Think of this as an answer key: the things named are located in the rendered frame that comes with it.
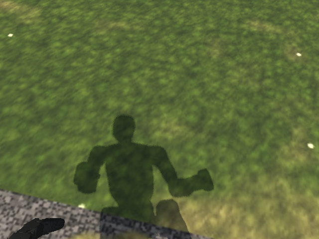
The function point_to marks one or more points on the left robot hand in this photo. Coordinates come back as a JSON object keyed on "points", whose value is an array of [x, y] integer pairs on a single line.
{"points": [[38, 227]]}

